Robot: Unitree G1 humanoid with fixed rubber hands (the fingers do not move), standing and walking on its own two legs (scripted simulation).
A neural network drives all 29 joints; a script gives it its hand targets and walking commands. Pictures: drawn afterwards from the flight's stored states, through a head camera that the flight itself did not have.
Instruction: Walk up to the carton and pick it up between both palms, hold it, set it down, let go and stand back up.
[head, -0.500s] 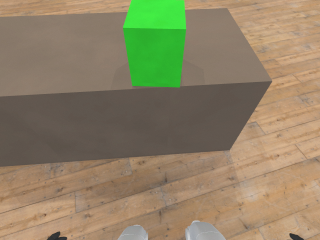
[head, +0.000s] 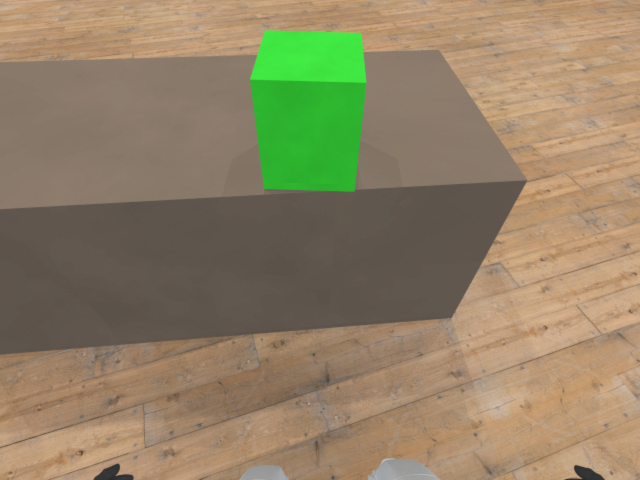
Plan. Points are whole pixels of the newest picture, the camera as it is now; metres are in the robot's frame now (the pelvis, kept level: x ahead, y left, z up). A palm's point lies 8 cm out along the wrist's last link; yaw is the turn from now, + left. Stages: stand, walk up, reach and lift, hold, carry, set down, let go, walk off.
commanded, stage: walk up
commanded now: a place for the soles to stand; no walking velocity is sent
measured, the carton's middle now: (311, 113) +0.79 +0.04 +0.03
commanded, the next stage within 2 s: none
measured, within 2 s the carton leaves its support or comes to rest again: neither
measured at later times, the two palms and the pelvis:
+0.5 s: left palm (38, 462) +0.16 +0.39 -0.09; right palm (539, 456) +0.15 -0.25 -0.07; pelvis +0.09 +0.08 +0.01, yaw +0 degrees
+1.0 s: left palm (128, 332) +0.34 +0.32 -0.08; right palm (548, 386) +0.25 -0.31 -0.09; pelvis +0.23 +0.01 +0.02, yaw -1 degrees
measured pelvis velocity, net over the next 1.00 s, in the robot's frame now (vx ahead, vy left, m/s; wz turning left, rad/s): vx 0.23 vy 0.01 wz -0.02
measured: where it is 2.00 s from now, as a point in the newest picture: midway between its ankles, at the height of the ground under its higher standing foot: (328, 435)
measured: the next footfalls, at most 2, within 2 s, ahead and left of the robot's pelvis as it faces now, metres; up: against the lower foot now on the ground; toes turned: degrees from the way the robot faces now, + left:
left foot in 0.36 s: +0.15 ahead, +0.16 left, +0.00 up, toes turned +2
right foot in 0.92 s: +0.34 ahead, -0.08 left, +0.00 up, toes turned -1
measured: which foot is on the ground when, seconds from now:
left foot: down 0.00-0.16, up 0.18-0.34, down 0.36-0.94, up 0.96-1.00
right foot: down 0.00-0.38, up 0.40-0.90, down 0.92-1.00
